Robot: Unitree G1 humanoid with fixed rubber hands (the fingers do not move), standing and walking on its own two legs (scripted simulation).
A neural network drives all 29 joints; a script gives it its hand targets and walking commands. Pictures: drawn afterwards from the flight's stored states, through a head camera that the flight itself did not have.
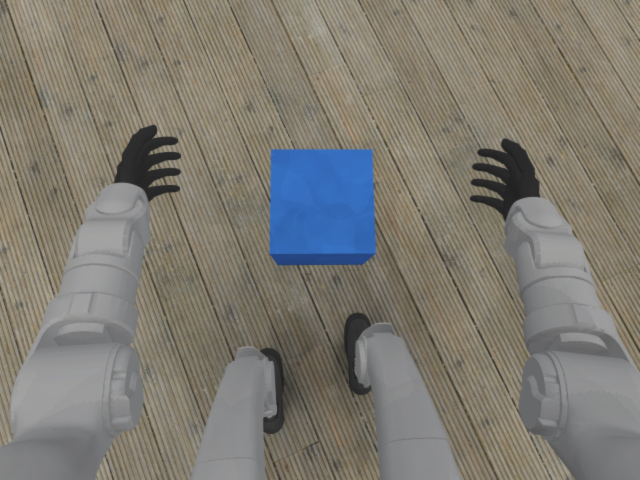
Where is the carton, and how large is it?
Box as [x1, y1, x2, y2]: [270, 149, 375, 264]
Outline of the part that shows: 271,149 270,254 277,264 362,264 374,254 375,241 371,149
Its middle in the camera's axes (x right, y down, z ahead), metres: +0.00 -0.07 +0.98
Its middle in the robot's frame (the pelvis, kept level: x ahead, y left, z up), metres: +0.52 -0.05 -0.57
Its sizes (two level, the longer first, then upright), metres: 0.241 0.232 0.222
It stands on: the floor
